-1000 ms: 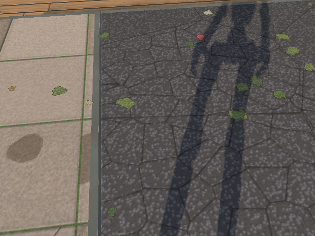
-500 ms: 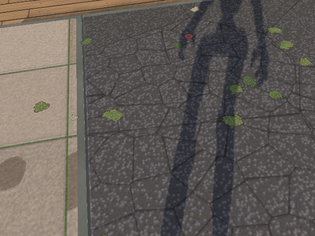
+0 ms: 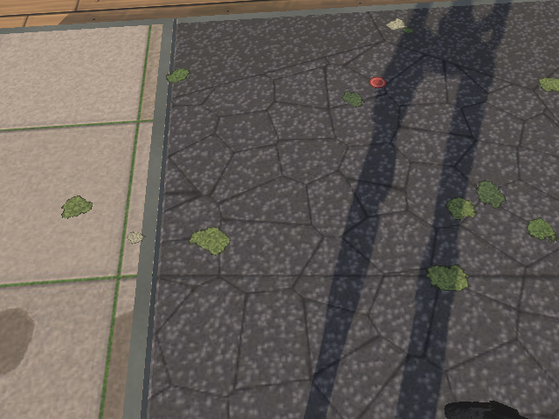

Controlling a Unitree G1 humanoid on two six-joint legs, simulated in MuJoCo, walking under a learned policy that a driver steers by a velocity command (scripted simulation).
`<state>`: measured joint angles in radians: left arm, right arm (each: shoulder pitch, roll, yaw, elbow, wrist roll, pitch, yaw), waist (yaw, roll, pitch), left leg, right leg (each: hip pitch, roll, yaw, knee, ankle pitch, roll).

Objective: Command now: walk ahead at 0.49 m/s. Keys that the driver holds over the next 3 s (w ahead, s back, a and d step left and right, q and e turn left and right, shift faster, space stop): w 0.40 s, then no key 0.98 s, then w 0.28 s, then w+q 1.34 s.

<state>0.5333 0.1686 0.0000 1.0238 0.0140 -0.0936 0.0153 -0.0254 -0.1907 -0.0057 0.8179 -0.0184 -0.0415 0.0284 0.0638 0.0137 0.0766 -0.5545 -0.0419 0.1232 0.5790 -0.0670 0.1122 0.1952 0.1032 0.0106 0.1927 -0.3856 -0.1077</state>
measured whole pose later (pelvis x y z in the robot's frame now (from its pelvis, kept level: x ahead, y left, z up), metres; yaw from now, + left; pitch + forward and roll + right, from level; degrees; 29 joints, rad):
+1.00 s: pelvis +0.38 -0.04 +0.01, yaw +1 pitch -1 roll -1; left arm 0.30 0.17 0.00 1.05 0.01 -0.02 0.02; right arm 0.26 -0.15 0.00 1.09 -0.03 0.01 -0.04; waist 0.01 0.00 0.01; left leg -0.22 0.02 0.00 0.51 -0.26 0.01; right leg -0.27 0.05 -0.11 0.44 -0.15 -0.09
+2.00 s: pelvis +0.58 -0.06 +0.02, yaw +8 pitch +1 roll +0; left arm 0.48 0.14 0.03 1.09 0.02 -0.10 0.03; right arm 0.18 -0.20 -0.07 0.98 -0.03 -0.04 0.03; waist 0.02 0.03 0.02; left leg -0.64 0.03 0.04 1.02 -0.13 0.09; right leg 0.05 0.04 -0.19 0.24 -0.31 -0.06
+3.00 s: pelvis +1.12 +0.11 +0.02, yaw +44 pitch +1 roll -2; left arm 0.32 0.25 0.05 0.84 0.02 -0.09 0.00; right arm 0.20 -0.30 -0.07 0.77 -0.04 -0.01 0.05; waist 0.01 0.06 0.04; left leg -0.62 0.03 -0.04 1.13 -0.24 0.07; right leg -0.14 0.02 -0.15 0.33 -0.20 -0.04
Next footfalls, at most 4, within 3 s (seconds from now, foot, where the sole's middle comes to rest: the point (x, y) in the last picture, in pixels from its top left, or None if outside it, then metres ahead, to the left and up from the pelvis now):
0.04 left None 0.19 0.06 -0.76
0.56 right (362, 400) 0.48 -0.11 -0.76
0.96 left None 0.43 0.08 -0.76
2.20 left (302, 269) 0.82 0.04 -0.76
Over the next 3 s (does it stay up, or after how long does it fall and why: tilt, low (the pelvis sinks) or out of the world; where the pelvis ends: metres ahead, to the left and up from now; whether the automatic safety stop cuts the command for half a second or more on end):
stays up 1.12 0.11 0.02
